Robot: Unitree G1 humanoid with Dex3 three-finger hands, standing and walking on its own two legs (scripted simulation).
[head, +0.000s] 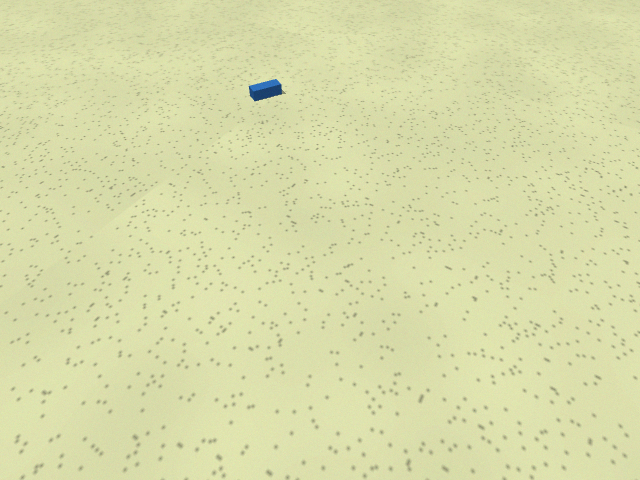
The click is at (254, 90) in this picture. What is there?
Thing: lying carton
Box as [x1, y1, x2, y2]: [249, 79, 281, 100]
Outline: 280,83 276,79 251,85 249,86 250,95 254,100 279,94 281,93
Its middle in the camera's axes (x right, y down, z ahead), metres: -0.31 -0.90 +2.36
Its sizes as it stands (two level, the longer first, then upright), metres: 0.182 0.073 0.064
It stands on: the floor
